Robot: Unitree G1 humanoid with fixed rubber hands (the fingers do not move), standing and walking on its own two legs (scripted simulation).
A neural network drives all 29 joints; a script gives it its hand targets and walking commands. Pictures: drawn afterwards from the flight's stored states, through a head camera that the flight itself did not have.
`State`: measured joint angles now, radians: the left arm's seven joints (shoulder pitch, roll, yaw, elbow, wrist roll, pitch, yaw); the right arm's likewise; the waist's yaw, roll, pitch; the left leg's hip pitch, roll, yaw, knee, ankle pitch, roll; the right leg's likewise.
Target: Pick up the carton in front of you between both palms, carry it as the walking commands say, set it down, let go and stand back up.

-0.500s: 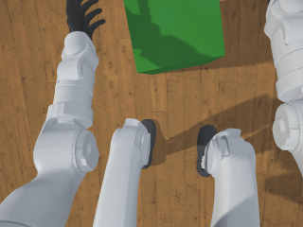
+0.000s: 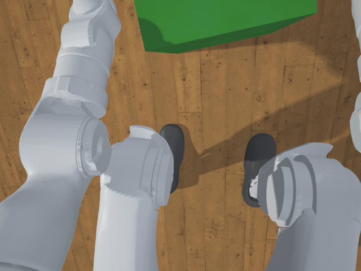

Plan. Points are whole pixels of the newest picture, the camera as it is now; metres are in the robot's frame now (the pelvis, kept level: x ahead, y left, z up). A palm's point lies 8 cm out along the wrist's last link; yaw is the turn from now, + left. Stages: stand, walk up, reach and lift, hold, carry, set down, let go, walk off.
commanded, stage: reach and lift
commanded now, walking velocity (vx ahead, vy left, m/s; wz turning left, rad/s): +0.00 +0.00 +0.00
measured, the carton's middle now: out of the picture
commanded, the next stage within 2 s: none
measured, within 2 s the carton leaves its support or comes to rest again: leaves its support in 0.68 s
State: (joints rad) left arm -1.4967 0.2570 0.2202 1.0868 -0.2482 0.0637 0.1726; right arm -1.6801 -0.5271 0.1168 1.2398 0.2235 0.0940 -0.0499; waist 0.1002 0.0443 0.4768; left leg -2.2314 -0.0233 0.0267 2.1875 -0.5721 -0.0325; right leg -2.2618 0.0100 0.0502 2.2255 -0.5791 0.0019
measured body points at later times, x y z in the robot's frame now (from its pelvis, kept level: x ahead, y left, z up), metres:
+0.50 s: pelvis -0.01 -0.01 +0.00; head +0.38 -0.02 +0.22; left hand +0.55 +0.17 -0.17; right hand +0.60 -0.13 -0.18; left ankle +0.12 +0.12 -0.33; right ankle +0.11 -0.12 -0.33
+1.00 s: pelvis +0.00 +0.01 +0.05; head +0.30 -0.03 +0.38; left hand +0.53 +0.15 -0.04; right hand +0.55 -0.16 -0.03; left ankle +0.12 +0.13 -0.33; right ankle +0.11 -0.12 -0.33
